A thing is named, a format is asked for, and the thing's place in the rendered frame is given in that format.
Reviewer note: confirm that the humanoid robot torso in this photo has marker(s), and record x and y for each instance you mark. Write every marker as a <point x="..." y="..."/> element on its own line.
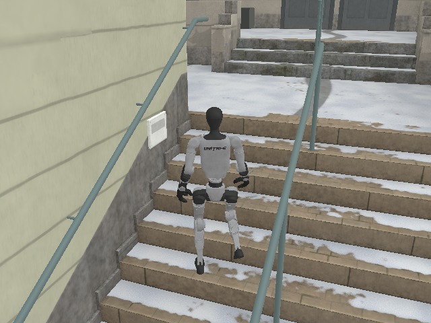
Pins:
<point x="215" y="162"/>

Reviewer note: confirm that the left robot forearm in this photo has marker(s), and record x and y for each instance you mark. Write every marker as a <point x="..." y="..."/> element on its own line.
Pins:
<point x="184" y="179"/>

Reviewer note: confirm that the left robot hand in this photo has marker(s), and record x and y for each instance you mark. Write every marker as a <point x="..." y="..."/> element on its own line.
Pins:
<point x="185" y="193"/>

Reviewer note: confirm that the right robot forearm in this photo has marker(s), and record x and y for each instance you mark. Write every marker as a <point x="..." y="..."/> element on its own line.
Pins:
<point x="244" y="175"/>

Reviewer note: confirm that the robot left upper arm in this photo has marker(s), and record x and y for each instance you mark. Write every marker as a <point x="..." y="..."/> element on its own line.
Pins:
<point x="190" y="154"/>

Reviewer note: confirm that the right robot thigh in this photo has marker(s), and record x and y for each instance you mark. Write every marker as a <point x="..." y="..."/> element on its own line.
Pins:
<point x="230" y="196"/>

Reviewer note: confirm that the right robot hand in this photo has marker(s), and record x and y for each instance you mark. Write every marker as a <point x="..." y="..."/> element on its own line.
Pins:
<point x="242" y="185"/>

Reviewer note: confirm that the robot right upper arm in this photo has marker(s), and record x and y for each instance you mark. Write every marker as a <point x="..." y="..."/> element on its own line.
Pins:
<point x="236" y="143"/>

